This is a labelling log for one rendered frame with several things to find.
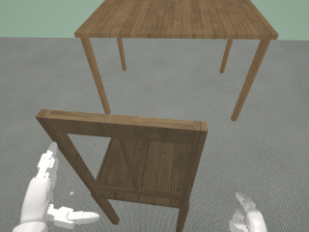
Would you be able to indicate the left robot hand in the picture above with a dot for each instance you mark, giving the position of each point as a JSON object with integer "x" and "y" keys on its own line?
{"x": 36, "y": 205}

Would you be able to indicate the chair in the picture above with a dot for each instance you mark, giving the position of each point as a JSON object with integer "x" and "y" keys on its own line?
{"x": 148, "y": 160}

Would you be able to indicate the table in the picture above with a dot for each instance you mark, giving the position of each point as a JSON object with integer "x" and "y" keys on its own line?
{"x": 177, "y": 19}

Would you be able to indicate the robot left forearm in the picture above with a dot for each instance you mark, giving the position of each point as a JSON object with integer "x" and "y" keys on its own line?
{"x": 31, "y": 226}

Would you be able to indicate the right robot hand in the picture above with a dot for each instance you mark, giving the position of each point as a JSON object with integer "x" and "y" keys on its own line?
{"x": 251, "y": 221}

